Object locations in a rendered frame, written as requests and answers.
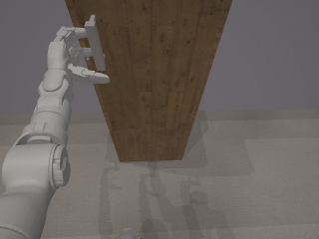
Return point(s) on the cupboard door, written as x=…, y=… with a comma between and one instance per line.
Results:
x=156, y=55

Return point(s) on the left robot shin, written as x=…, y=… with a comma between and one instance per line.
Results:
x=129, y=230

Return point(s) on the robot left hand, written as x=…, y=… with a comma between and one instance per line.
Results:
x=59, y=57

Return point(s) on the robot left forearm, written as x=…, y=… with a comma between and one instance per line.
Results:
x=51, y=116

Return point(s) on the handle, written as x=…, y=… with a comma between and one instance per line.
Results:
x=95, y=43

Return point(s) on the robot left upper arm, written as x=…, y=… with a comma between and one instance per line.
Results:
x=32, y=174

